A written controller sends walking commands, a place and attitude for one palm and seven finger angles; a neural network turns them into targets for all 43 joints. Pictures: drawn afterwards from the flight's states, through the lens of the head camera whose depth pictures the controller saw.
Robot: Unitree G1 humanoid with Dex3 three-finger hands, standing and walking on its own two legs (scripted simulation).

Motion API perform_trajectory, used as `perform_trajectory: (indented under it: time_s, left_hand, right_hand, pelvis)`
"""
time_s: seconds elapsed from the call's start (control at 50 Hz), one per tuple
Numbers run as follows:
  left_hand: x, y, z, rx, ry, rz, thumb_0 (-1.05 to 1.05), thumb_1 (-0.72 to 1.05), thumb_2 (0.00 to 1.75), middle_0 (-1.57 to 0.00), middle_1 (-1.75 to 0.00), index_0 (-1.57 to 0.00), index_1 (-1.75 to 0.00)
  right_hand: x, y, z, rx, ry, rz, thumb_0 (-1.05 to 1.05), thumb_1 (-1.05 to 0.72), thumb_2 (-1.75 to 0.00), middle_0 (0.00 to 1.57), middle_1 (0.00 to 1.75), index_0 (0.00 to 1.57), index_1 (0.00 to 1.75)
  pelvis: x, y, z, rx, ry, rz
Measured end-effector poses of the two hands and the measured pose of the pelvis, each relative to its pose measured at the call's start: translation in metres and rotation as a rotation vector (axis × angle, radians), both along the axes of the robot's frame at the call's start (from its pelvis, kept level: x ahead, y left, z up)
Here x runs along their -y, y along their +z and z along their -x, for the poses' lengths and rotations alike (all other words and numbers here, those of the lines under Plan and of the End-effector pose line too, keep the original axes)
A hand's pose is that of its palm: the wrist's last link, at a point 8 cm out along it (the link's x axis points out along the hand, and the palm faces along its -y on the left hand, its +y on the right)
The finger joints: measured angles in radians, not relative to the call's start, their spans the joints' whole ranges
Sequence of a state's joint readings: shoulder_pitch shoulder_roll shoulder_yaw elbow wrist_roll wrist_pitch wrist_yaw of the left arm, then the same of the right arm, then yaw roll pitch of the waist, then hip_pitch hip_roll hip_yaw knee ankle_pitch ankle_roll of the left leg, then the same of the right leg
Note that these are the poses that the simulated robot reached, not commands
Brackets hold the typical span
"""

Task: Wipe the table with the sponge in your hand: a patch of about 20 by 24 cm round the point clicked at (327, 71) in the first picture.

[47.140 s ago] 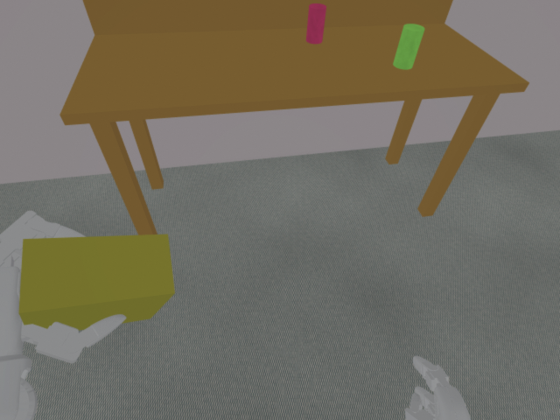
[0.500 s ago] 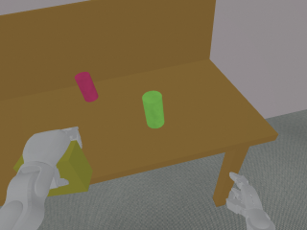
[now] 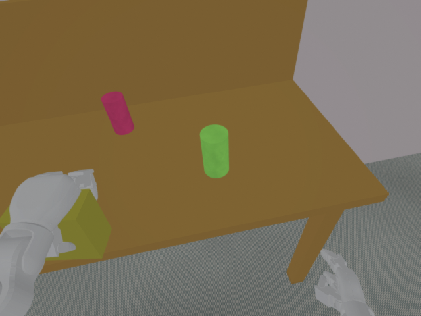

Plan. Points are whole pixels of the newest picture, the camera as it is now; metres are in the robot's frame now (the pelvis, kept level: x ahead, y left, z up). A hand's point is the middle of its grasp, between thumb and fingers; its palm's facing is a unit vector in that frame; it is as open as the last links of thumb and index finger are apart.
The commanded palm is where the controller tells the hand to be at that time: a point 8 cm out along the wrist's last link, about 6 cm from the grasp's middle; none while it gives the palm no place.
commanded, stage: move the sponge above the wiping area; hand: left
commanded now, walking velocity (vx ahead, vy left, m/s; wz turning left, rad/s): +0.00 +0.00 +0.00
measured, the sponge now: (66, 232) +0.21 +0.32 +0.06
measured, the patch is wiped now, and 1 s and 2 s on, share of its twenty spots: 0.00 0.00 0.00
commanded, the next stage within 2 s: none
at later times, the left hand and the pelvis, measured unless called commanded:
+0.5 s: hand (52, 193) +0.25 +0.34 +0.12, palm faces +0.13 +0.00 -0.99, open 10.6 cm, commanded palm +0.20 +0.34 +0.17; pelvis +0.00 +0.03 +0.00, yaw +1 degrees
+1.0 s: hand (37, 194) +0.24 +0.38 +0.12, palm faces +0.05 +0.04 -1.00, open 10.6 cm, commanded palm +0.21 +0.36 +0.15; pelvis +0.00 +0.01 +0.00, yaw +1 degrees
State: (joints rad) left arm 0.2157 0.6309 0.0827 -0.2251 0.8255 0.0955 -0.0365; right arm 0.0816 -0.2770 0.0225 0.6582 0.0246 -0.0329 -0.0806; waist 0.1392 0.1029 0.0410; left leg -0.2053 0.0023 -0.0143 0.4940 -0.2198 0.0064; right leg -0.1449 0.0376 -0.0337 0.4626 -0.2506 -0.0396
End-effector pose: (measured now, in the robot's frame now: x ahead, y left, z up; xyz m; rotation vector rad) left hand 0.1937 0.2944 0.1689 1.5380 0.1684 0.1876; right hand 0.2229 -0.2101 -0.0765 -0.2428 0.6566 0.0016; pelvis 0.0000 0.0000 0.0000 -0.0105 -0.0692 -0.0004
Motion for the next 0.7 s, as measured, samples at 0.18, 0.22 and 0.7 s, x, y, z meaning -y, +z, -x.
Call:
perform_trajectory:
  time_s: [0.18,0.22,0.7]
  left_hand:
    - [-0.057,0.01,-0.001,0.071,0.272,0.011,0.0,-0.57,1.05,-0.69,-1.32,-0.7,-1.32]
    - [-0.058,-0.002,-0.001,0.006,0.277,0.034,0.0,-0.56,1.05,-0.69,-1.32,-0.7,-1.32]
    - [-0.054,-0.025,-0.014,-0.115,0.229,0.027,0.0,-0.57,1.05,-0.69,-1.32,-0.7,-1.32]
  right_hand:
    - [-0.026,-0.002,-0.006,-0.037,0.016,-0.05,0.02,-0.9,-0.89,0.21,0.3,0.2,0.3]
    - [-0.031,-0.002,-0.008,-0.027,0.023,-0.051,0.02,-0.9,-0.89,0.21,0.3,0.2,0.3]
    - [-0.039,-0.008,0.003,-0.072,0.032,-0.048,0.01,-0.9,-0.89,0.21,0.3,0.2,0.3]
  pelvis:
    - [-0.016,0.001,0.0,-0.025,0.009,0.003]
    - [-0.021,0.001,0.001,-0.028,0.015,0.004]
    - [-0.026,0.0,0.004,-0.037,0.025,0.007]
